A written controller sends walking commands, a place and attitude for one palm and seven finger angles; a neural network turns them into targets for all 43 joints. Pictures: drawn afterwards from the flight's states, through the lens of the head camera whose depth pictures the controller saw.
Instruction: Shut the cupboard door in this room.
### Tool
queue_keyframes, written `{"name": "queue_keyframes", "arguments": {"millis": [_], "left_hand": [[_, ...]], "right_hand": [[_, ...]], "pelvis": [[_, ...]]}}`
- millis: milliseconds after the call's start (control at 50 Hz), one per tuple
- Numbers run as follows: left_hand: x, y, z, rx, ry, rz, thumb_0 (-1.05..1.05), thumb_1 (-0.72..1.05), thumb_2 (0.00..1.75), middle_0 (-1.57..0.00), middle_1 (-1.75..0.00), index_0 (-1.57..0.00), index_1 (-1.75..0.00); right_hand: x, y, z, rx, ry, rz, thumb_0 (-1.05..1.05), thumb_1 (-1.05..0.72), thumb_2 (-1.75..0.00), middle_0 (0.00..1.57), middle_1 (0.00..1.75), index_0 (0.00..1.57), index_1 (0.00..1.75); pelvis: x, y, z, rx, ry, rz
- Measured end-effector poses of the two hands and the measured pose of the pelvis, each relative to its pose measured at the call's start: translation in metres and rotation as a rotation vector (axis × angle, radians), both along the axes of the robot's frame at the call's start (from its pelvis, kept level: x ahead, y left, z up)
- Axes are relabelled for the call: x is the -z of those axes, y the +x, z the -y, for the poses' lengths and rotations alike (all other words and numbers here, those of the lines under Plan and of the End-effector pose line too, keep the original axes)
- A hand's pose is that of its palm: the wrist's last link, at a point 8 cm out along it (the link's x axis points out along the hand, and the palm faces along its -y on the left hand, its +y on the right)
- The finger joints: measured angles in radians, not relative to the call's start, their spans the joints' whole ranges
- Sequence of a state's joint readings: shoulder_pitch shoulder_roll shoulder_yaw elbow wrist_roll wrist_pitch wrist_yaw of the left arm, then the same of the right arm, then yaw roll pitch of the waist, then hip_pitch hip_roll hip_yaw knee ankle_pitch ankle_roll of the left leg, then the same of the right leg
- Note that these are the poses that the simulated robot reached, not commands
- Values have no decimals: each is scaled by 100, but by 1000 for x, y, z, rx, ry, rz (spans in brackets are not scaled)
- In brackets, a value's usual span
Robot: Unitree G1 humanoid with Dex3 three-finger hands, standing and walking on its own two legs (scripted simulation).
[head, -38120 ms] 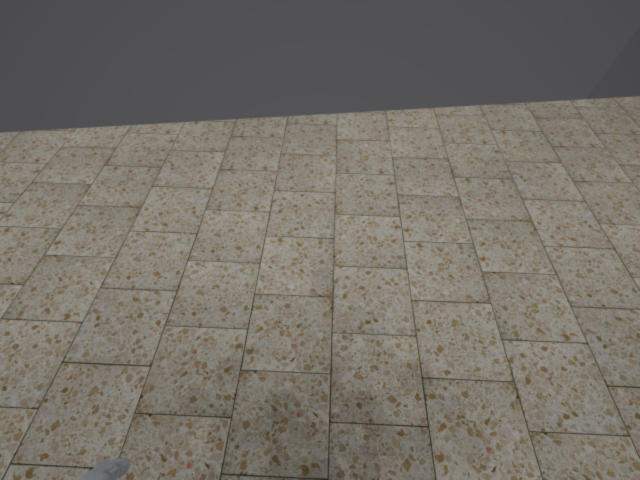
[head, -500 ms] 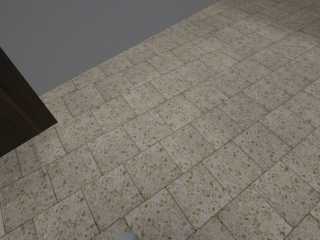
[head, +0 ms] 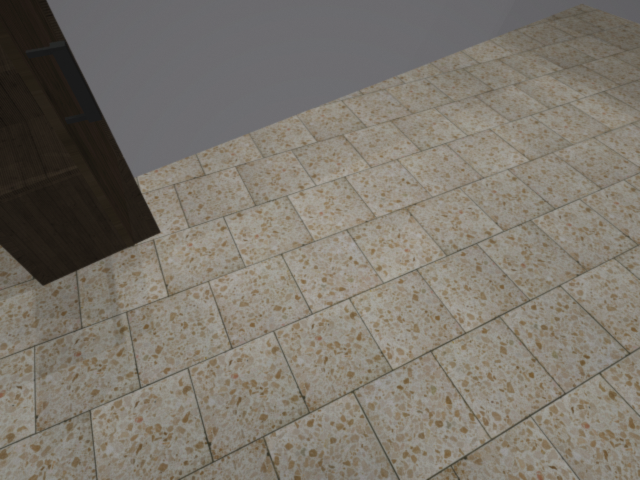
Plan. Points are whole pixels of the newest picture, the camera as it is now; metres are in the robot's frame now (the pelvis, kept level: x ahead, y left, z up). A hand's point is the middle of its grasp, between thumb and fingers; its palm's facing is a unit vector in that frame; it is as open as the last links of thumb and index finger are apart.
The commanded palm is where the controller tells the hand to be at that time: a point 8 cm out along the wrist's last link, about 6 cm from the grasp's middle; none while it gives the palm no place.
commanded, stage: turn or walk to find it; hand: left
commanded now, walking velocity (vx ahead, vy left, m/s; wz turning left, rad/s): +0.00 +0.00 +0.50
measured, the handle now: (65, 86) +0.75 +0.53 +0.08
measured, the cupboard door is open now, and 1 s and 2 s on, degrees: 80 80 80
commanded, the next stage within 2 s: stand and wait in 0.56 s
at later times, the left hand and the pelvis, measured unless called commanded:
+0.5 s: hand out of the picture -0.04 +0.22 -0.19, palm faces +0.30 -0.92 -0.25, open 7.4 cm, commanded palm none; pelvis -0.01 +0.01 -0.02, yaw +15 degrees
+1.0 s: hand out of the picture -0.01 +0.17 -0.16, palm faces +0.38 -0.89 -0.25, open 7.3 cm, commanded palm none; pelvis +0.01 -0.02 +0.00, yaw +21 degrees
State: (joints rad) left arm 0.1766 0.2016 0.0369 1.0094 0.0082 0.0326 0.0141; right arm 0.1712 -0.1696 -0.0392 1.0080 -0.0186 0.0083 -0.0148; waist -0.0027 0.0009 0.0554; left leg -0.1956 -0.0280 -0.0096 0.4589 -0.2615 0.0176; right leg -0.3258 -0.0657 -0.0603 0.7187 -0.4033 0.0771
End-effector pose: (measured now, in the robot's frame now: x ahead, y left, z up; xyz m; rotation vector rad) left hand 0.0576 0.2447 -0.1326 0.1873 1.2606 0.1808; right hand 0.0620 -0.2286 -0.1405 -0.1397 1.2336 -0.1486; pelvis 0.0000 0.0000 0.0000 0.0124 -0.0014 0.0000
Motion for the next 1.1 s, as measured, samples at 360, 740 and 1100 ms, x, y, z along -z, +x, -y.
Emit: {"name": "queue_keyframes", "arguments": {"millis": [360,740,1100], "left_hand": [[-7,-62,18,-187,27,-5,0,91,89,-20,-30,-20,-30],[1,-105,-29,-362,9,-7,0,91,90,-20,-30,-19,-30],[-4,-113,45,-402,-10,-52,0,93,89,-20,-30,-20,-30]], "right_hand": [[7,4,33,-145,-15,-148,1,-91,-90,20,30,20,30],[-14,85,-43,-375,-39,56,1,-91,-90,20,30,20,30],[12,48,7,-344,-14,-142,1,-92,-90,20,30,20,30]], "pelvis": [[0,-7,21,-192,26,-1],[-2,-11,-12,-337,-15,-2],[-2,7,24,-375,14,7]]}}
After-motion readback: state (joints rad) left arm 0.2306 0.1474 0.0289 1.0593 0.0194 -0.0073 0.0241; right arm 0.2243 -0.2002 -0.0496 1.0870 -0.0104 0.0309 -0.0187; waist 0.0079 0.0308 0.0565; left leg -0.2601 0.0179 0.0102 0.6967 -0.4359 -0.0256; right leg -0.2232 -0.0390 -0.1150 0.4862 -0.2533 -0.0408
